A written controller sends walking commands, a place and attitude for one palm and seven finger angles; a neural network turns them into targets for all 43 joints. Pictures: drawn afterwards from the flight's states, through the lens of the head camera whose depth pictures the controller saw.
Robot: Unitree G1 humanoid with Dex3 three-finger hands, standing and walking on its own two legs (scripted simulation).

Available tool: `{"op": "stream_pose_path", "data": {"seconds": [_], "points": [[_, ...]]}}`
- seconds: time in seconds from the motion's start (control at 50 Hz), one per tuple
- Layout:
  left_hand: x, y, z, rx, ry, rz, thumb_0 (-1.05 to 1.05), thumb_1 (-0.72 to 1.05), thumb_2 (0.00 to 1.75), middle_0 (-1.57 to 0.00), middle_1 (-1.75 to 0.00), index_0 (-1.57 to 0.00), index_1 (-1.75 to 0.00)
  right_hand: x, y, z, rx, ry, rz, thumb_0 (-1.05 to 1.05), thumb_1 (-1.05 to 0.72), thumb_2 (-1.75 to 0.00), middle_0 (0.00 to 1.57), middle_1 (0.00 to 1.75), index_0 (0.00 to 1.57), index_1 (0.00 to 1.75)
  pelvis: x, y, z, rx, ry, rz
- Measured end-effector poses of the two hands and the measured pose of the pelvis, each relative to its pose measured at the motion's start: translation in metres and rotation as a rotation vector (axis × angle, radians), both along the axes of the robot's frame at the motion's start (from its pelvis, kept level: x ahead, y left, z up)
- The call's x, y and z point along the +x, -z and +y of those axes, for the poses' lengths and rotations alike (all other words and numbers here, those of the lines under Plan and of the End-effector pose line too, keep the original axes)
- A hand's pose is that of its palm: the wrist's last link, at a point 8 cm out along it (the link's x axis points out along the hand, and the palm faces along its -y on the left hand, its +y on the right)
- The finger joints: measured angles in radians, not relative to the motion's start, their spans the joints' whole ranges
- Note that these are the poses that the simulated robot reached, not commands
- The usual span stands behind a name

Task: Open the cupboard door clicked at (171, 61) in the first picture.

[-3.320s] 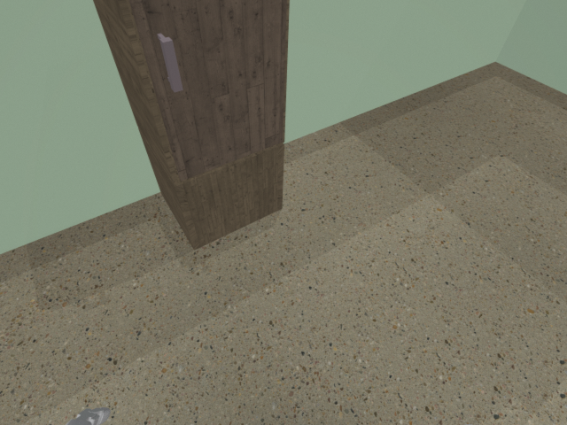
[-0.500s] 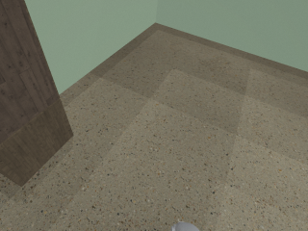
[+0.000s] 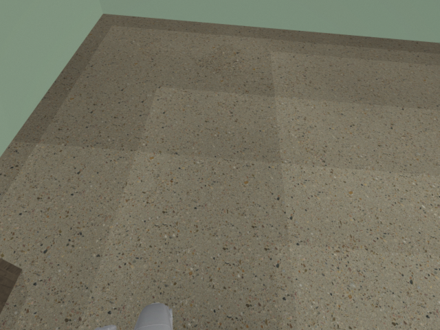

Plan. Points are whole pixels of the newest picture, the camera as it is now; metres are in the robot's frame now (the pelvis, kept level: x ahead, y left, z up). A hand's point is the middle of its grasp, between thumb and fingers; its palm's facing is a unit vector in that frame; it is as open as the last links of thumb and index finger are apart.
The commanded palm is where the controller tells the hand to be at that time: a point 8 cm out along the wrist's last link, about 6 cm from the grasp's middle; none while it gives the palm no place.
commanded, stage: walk to a spot facing it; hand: left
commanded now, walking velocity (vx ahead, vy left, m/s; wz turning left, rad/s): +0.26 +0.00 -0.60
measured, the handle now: out of the picture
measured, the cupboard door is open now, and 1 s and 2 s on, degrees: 0 0 0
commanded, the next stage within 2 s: none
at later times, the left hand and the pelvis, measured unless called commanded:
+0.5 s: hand (99, 264) +0.27 +0.27 -0.16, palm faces -0.22 -0.96 -0.20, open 7.4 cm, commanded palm none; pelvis +0.16 +0.08 +0.01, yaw -19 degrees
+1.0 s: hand (170, 203) +0.42 +0.13 -0.14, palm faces -0.58 -0.78 -0.24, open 7.4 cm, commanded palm none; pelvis +0.20 +0.05 +0.01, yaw -37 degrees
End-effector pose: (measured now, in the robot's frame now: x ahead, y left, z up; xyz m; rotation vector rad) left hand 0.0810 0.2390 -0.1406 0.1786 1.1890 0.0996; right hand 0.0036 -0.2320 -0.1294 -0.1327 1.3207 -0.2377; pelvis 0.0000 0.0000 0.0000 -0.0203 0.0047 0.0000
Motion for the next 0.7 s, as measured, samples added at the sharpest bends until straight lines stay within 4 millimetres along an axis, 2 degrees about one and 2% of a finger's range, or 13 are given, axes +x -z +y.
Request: {"op": "stream_pose_path", "data": {"seconds": [0.08,0.18,0.24,0.3,0.34,0.38,0.5,0.58,0.66,0.7], "points": [[0.009,-0.01,0.022,0.026,0.0,0.051,0.0,0.92,0.9,-0.2,-0.3,-0.21,-0.3,0.099,-0.01,0.014,0.013,-0.044,-0.198,0.0,-0.91,-0.9,0.19,0.3,0.2,0.3,0.03,-0.006,0.015,0.006,0.048,0.014],[0.027,-0.012,0.055,0.041,-0.036,0.079,0.01,0.91,0.9,-0.2,-0.3,-0.21,-0.3,0.195,-0.024,0.038,0.007,-0.105,-0.333,0.0,-0.91,-0.9,0.2,0.3,0.2,0.3,0.072,-0.005,0.04,0.008,0.095,0.015],[0.043,-0.002,0.076,0.043,-0.049,0.106,0.01,0.91,0.9,-0.2,-0.3,-0.21,-0.3,0.239,-0.028,0.052,-0.024,-0.119,-0.39,0.0,-0.91,-0.9,0.2,0.3,0.2,0.3,0.1,0.002,0.058,0.0,0.135,0.011],[0.066,0.007,0.093,0.048,-0.019,0.145,0.01,0.91,0.9,-0.2,-0.3,-0.2,-0.3,0.257,-0.033,0.06,-0.05,-0.101,-0.423,0.0,-0.91,-0.9,0.2,0.3,0.2,0.3,0.12,0.006,0.07,0.008,0.199,-0.004],[0.086,0.005,0.098,0.047,0.025,0.161,0.01,0.91,0.9,-0.2,-0.3,-0.2,-0.3,0.254,-0.038,0.063,-0.061,-0.06,-0.417,0.0,-0.91,-0.9,0.2,0.3,0.2,0.3,0.13,0.002,0.075,0.0,0.233,-0.011],[0.112,0.002,0.099,0.039,0.069,0.155,0.01,0.91,0.9,-0.2,-0.3,-0.2,-0.3,0.241,-0.04,0.063,-0.069,-0.011,-0.382,0.0,-0.9,-0.9,0.2,0.3,0.21,0.3,0.139,-0.003,0.078,-0.006,0.259,-0.014],[0.195,-0.011,0.079,0.017,0.192,0.08,0.01,0.91,0.9,-0.2,-0.3,-0.2,-0.3,0.175,-0.028,0.061,-0.068,0.164,-0.194,0.0,-0.9,-0.9,0.2,0.3,0.21,0.3,0.16,-0.012,0.081,-0.012,0.336,-0.006],[0.248,-0.017,0.05,0.02,0.296,0.033,0.01,0.91,0.9,-0.2,-0.3,-0.2,-0.3,0.123,-0.017,0.058,-0.053,0.295,-0.073,0.0,-0.9,-0.9,0.2,0.3,0.2,0.3,0.17,-0.012,0.075,-0.001,0.391,-0.002],[0.296,-0.021,0.008,0.037,0.419,-0.027,0.01,0.91,0.9,-0.2,-0.3,-0.2,-0.3,0.076,-0.001,0.054,-0.028,0.422,0.017,0.0,-0.9,-0.9,0.2,0.3,0.2,0.3,0.178,-0.004,0.06,0.016,0.453,-0.001],[0.318,-0.02,-0.014,0.049,0.476,-0.078,0.01,0.91,0.9,-0.2,-0.3,-0.2,-0.3,0.056,0.012,0.05,-0.011,0.471,0.053,0.0,-0.9,-0.9,0.2,0.3,0.2,0.3,0.182,0.005,0.049,0.028,0.477,-0.001]]}}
